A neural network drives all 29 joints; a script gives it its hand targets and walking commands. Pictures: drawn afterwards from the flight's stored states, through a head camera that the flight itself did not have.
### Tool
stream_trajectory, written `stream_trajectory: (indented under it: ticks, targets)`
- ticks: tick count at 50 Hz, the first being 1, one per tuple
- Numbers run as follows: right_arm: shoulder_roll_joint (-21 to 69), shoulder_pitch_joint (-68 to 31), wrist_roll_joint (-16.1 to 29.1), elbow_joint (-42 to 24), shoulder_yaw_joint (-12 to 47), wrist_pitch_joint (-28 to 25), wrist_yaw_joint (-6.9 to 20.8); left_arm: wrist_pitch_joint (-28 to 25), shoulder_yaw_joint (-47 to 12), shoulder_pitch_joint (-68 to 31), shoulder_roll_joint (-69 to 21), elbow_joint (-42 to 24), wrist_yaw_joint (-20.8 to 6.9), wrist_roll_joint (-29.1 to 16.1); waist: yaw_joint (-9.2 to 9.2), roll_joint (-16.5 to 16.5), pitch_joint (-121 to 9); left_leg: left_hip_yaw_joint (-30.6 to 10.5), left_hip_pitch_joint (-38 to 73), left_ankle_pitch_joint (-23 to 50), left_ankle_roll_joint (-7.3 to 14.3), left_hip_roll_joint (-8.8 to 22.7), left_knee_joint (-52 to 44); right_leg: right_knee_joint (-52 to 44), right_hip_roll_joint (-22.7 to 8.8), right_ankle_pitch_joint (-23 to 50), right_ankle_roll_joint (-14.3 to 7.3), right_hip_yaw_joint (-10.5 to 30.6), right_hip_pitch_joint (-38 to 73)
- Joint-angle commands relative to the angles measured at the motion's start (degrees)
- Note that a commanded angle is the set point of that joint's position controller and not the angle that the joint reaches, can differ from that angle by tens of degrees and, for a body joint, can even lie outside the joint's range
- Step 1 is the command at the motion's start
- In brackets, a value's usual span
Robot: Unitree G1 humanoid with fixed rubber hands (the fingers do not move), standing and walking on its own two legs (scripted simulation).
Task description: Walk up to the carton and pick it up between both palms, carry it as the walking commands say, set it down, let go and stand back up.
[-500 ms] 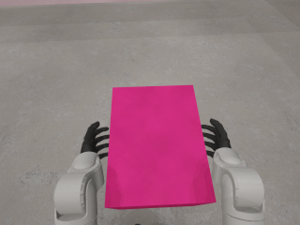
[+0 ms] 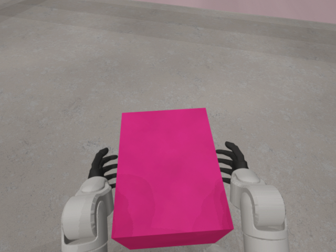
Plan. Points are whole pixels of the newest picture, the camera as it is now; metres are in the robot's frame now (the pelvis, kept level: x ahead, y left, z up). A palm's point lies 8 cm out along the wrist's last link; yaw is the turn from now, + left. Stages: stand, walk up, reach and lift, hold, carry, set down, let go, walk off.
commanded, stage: carry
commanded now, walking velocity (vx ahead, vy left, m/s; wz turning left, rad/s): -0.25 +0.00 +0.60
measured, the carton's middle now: (168, 177) +0.31 +0.02 +0.00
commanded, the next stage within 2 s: none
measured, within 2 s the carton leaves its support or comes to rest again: neither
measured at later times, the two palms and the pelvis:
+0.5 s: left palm out of the picture +0.03 +0.17 +0.12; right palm out of the picture +0.08 -0.11 +0.10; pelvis -0.20 -0.02 +0.01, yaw +15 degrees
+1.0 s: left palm out of the picture -0.26 +0.23 +0.11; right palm out of the picture -0.10 -0.01 +0.10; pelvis -0.41 -0.05 +0.00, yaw +33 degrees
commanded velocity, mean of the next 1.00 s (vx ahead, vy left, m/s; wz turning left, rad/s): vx -0.25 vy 0.00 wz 0.60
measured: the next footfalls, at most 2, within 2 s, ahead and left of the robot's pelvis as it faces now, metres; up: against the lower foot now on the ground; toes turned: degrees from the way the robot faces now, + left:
right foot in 0.28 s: -0.08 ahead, -0.10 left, +0.00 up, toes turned +2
left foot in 0.66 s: -0.33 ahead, +0.12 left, +0.00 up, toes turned +28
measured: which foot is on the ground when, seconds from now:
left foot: down 0.00-0.28, up 0.30-0.64, down 0.66-1.00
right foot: up 0.00-0.26, down 0.28-0.66, up 0.68-1.00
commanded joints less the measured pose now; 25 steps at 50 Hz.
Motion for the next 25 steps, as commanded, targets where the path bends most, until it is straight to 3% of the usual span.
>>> stream_trajectory:
  ticks: [1,2,4,10,12,13,14,15,16,17,18,19,21,25]
  targets:
    - [58.7,-19.9,19.7,-8.2,28.0,-3.2,14.9,-3.2,-40.0,-30.6,-60.1,-9.8,-16.1,-25.8,-1.01,14.3,-14.0,-9.2,7.6,36.0,5.4,12.3,-11.7,14.0,2.4,3.9,0.1,5.6,-2.4]
    - [58.8,-19.4,19.5,-9.3,27.9,-3.9,14.7,-3.6,-40.8,-30.6,-60.7,-10.7,-16.3,-26.7,-1.01,13.2,-16.1,-7.5,9.0,35.8,5.4,10.5,-10.5,14.3,3.1,6.6,0.3,4.8,-1.8]
    - [57.9,-19.0,19.6,-10.9,28.0,-4.4,14.3,-4.0,-41.4,-29.9,-60.6,-11.8,-16.1,-27.4,-1.43,12.0,-19.1,-9.3,11.7,38.2,6.3,10.3,-9.8,11.3,4.4,5.7,0.7,4.5,-1.4]
    - [53.6,-14.1,19.0,-10.5,29.6,-2.8,13.4,-2.6,-38.3,-21.6,-55.8,-8.7,-15.1,-24.7,-2.2,13.4,-20.0,-20.8,11.3,33.0,8.8,12.3,-14.6,-9.7,10.1,-0.4,-1.3,4.3,7.9]
    - [53.6,-14.7,19.6,-11.3,30.9,-2.4,13.4,-2.3,-36.7,-19.7,-55.3,-7.5,-15.1,-23.9,-1.66,13.7,-20.5,-20.4,7.4,26.6,6.7,10.6,-15.4,-21.6,10.5,0.3,-2.2,3.4,16.3]
    - [53.5,-15.2,20.0,-11.4,31.6,-2.2,13.4,-2.2,-35.8,-18.8,-55.2,-6.9,-15.1,-23.5,-0.85,13.0,-21.5,-18.1,2.2,21.4,3.9,8.9,-15.3,-30.3,8.6,4.9,-2.8,3.0,24.9]
    - [53.4,-15.4,20.3,-11.4,32.3,-2.0,13.3,-2.2,-34.8,-18.6,-54.6,-6.4,-15.3,-23.3,-0.42,8.5,-20.5,-14.5,-5.8,14.2,0.5,5.1,-13.8,-37.2,3.0,7.8,-4.1,6.5,33.4]
    - [53.4,-15.4,20.1,-11.4,33.1,-1.6,13.4,-2.4,-33.9,-19.5,-53.6,-5.2,-15.7,-23.0,-0.09,-11.9,-17.4,-4.1,-16.7,-2.8,-2.8,-5.0,1.4,-43.3,-15.2,15.0,-10.8,24.4,33.8]
    - [53.8,-20.4,21.4,-14.8,34.8,-1.7,13.7,-2.9,-34.1,-19.0,-56.1,-6.0,-15.7,-22.4,-0.7,-18.7,-13.9,2.3,-21.3,-19.2,-2.9,-4.1,24.6,-41.0,-28.8,36.1,-18.0,28.5,23.4]
    - [56.1,-21.7,22.9,-14.0,35.8,-1.9,13.9,-2.9,-33.8,-18.3,-57.0,-7.4,-15.7,-21.9,-0.64,-8.0,-12.9,-0.7,-16.8,-16.0,-2.6,-1.2,34.8,-37.6,-22.3,44.4,-17.1,19.1,20.1]
    - [57.9,-24.0,24.7,-15.5,37.7,-2.2,14.2,-3.4,-33.0,-18.7,-56.7,-8.7,-15.9,-21.4,-0.63,-5.6,-13.3,-1.1,-13.4,-10.5,-2.0,-0.9,40.2,-36.0,-16.6,42.9,-14.7,10.2,17.1]
    - [59.1,-24.7,25.6,-15.4,38.6,-2.1,14.5,-3.6,-32.3,-19.5,-56.3,-9.4,-15.9,-21.0,-0.69,-6.3,-13.6,-1.0,-11.9,-4.8,-1.8,-0.3,42.7,-34.1,-12.0,38.4,-12.8,4.2,16.9]
    - [59.2,-25.2,25.9,-15.5,38.5,-2.2,14.3,-3.9,-31.2,-21.0,-55.6,-10.2,-15.7,-21.1,-0.79,-8.6,-13.2,1.3,-13.6,-3.4,-2.6,-1.1,38.5,-29.9,-8.3,39.3,-11.2,1.1,21.2]
    - [55.5,-21.5,24.2,-13.5,36.8,-0.8,12.8,-2.7,-30.3,-18.2,-52.0,-9.0,-15.0,-20.1,-0.28,-12.3,-17.1,6.3,-9.3,-9.5,-2.9,-2.1,21.6,-29.3,-10.8,42.7,-11.4,3.7,26.6]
